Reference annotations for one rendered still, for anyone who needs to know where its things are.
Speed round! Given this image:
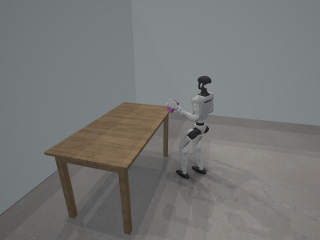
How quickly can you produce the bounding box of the robot right upper arm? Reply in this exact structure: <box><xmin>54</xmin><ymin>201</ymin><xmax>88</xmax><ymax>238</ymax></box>
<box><xmin>209</xmin><ymin>92</ymin><xmax>214</xmax><ymax>113</ymax></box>

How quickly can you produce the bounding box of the table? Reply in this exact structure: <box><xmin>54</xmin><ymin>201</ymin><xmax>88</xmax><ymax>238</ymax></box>
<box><xmin>44</xmin><ymin>102</ymin><xmax>170</xmax><ymax>235</ymax></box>

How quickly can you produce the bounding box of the robot left upper arm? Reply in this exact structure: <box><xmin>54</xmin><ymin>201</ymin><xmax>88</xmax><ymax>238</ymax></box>
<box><xmin>191</xmin><ymin>96</ymin><xmax>201</xmax><ymax>122</ymax></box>

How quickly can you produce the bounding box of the robot right thigh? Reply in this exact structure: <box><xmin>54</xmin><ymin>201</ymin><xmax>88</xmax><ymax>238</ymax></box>
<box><xmin>192</xmin><ymin>125</ymin><xmax>209</xmax><ymax>152</ymax></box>

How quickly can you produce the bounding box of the robot right foot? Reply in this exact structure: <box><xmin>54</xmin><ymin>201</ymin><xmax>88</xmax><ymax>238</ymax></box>
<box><xmin>192</xmin><ymin>166</ymin><xmax>206</xmax><ymax>174</ymax></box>

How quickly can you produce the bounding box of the left robot forearm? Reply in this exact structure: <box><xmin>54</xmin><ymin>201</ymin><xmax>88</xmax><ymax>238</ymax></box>
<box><xmin>175</xmin><ymin>106</ymin><xmax>198</xmax><ymax>121</ymax></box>

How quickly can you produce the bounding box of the left robot hand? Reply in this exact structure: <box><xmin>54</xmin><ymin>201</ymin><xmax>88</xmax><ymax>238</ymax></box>
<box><xmin>166</xmin><ymin>98</ymin><xmax>178</xmax><ymax>110</ymax></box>

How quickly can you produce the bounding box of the sponge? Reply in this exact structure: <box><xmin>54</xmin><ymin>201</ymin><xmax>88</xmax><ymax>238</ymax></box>
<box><xmin>167</xmin><ymin>100</ymin><xmax>179</xmax><ymax>113</ymax></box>

